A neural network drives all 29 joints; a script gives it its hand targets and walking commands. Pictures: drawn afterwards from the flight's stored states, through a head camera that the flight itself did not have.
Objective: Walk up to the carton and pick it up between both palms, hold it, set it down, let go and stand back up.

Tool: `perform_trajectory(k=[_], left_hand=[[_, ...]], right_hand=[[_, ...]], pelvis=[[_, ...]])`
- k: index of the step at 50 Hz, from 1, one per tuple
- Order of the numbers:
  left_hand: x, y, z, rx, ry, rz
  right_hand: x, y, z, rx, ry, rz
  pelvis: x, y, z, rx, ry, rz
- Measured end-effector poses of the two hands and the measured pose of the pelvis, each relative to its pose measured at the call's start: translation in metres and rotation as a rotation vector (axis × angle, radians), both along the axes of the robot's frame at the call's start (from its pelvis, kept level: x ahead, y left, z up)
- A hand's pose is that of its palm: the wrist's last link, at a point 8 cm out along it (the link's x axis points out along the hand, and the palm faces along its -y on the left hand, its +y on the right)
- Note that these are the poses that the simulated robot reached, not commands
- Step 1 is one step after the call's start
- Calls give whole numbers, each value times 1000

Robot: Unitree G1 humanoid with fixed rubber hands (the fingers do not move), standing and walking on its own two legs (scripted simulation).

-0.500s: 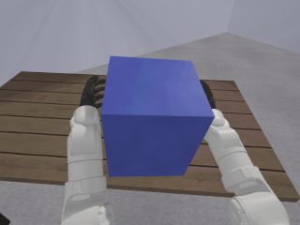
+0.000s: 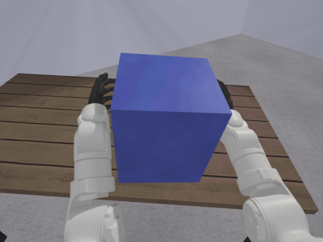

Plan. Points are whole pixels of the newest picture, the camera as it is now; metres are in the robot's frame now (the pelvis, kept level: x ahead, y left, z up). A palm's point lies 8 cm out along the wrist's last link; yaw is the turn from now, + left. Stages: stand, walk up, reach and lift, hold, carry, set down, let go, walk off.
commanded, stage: reach and lift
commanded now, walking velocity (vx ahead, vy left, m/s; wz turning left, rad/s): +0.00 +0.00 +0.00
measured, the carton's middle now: (162, 121) +0.37 -0.01 +0.16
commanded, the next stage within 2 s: hold in 0.76 s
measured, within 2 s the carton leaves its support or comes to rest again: neither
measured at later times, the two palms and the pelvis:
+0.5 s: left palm (97, 95) +0.38 +0.14 +0.24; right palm (228, 97) +0.38 -0.16 +0.23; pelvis +0.01 +0.00 +0.00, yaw +1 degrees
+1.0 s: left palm (90, 91) +0.37 +0.15 +0.25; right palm (227, 85) +0.38 -0.15 +0.26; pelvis +0.00 -0.01 +0.00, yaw +2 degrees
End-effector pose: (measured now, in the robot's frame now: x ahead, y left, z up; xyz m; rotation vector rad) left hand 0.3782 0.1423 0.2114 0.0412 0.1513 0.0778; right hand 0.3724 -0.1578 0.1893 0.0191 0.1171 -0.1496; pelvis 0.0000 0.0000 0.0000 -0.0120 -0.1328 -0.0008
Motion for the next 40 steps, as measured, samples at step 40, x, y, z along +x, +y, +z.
perform_trajectory(k=[40], left_hand=[[-23,11,35,-36,-45,57]], right_hand=[[-3,10,57,-9,-48,56]], pelvis=[[2,-11,-1,4,-9,8]])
